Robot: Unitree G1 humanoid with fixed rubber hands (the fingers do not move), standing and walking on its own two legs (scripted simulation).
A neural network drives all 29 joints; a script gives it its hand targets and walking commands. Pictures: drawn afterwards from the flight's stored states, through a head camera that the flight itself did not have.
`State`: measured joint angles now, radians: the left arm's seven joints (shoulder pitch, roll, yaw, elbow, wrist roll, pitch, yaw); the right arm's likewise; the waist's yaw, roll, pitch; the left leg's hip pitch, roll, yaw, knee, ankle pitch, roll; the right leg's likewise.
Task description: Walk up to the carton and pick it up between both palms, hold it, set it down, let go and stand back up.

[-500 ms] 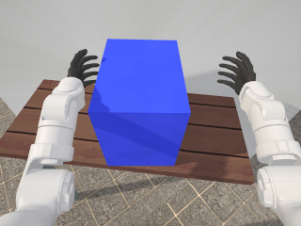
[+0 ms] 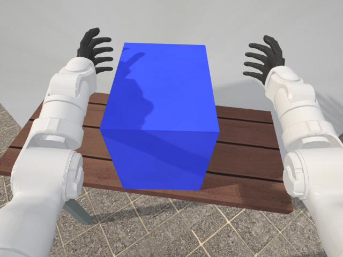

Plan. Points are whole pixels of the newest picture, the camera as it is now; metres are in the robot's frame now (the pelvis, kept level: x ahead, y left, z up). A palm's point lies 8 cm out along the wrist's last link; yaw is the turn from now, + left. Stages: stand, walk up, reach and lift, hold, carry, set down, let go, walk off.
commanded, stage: reach and lift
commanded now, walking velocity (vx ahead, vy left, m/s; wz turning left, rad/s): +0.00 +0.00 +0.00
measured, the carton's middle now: (163, 118) +0.44 +0.01 +0.05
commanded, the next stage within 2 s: none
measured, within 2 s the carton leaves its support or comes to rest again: neither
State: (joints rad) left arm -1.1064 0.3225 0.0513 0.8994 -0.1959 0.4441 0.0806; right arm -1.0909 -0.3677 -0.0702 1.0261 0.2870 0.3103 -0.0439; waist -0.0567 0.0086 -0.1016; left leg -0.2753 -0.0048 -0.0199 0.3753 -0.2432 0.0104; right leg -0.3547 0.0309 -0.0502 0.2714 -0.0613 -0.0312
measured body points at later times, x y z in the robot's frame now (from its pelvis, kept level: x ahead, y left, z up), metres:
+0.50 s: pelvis +0.00 -0.01 -0.01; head +0.06 -0.02 +0.44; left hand +0.47 +0.15 +0.10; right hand +0.45 -0.22 +0.08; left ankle -0.04 +0.11 -0.75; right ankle +0.04 -0.10 -0.75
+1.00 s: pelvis -0.01 -0.02 -0.01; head +0.06 -0.01 +0.43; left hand +0.46 +0.14 +0.07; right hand +0.45 -0.18 +0.07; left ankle -0.04 +0.11 -0.75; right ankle +0.04 -0.10 -0.75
